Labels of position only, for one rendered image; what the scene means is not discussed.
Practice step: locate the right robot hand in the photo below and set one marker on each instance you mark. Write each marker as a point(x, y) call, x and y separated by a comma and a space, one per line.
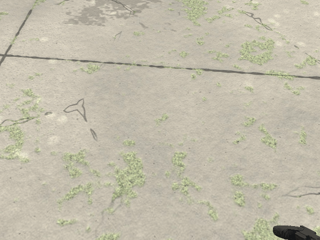
point(295, 233)

